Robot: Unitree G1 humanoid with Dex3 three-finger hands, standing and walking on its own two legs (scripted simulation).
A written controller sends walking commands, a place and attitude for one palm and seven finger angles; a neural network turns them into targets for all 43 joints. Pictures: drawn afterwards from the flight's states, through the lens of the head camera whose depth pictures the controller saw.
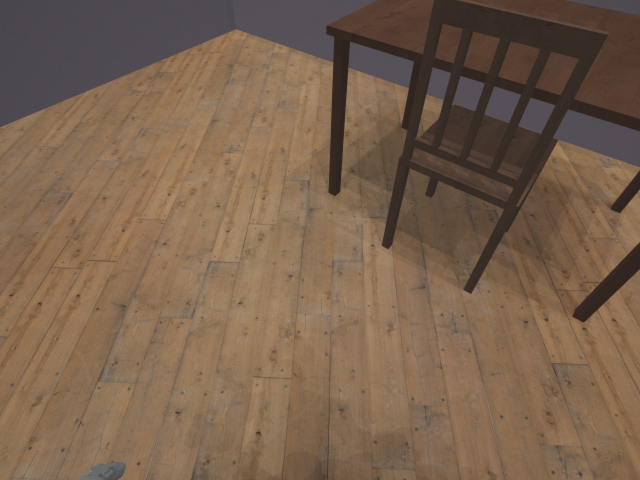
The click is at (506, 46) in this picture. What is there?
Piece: chair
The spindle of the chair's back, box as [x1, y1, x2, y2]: [460, 39, 510, 159]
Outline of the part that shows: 510,41 500,39 460,155 460,157 465,159 468,156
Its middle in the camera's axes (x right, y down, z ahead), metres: +0.43 -0.36 +1.03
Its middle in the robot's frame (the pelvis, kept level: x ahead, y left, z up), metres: +1.03 -0.39 -0.05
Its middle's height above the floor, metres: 0.72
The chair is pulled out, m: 0.00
